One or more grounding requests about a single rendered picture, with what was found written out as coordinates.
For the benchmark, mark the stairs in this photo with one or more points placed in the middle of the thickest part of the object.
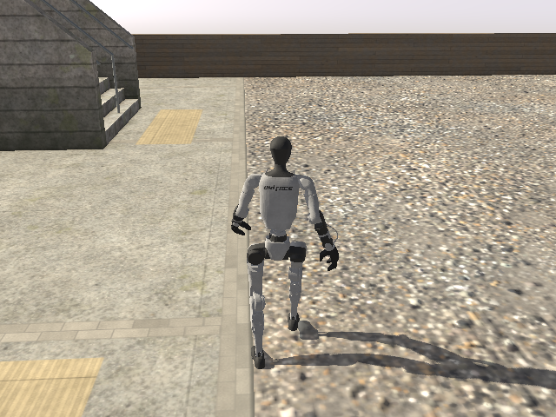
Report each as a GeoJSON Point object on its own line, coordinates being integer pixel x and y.
{"type": "Point", "coordinates": [113, 121]}

